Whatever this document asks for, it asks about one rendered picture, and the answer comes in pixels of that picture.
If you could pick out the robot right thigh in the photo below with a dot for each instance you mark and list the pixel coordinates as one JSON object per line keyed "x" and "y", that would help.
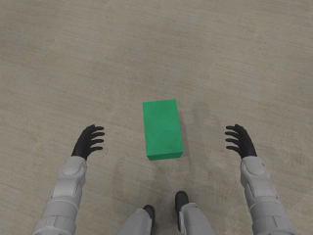
{"x": 193, "y": 222}

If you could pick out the carton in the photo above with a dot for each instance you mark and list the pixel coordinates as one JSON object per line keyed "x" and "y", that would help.
{"x": 162, "y": 130}

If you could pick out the right robot foot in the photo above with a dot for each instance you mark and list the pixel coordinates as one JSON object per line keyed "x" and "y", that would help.
{"x": 181, "y": 199}

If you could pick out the robot left forearm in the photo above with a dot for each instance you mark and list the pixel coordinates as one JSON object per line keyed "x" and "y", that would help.
{"x": 61, "y": 208}

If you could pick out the robot right hand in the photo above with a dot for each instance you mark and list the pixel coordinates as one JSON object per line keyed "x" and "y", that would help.
{"x": 246, "y": 148}

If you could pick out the robot left hand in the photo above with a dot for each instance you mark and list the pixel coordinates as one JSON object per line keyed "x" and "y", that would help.
{"x": 83, "y": 145}

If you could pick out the robot right forearm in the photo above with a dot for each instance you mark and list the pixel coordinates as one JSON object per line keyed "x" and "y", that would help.
{"x": 264, "y": 204}

